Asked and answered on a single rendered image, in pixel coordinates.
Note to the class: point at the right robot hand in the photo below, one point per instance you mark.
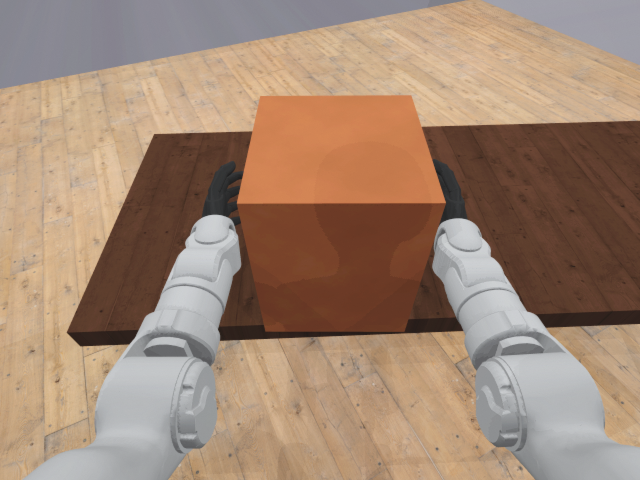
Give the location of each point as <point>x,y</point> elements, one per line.
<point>455,204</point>

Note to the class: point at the robot right forearm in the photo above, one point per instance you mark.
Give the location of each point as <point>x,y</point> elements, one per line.
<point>494,320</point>

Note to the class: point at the left robot hand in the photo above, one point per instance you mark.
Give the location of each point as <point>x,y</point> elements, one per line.
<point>216,202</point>

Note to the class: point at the carton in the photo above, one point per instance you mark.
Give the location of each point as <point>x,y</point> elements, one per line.
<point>339,204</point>

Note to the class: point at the left robot upper arm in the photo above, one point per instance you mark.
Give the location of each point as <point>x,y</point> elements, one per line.
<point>152,412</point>

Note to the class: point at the right robot upper arm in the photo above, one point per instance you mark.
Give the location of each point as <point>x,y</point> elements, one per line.
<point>544,408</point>

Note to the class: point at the table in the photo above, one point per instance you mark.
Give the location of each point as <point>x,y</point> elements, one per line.
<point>558,204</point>

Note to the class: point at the robot left forearm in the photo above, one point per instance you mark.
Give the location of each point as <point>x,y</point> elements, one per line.
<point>186,319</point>

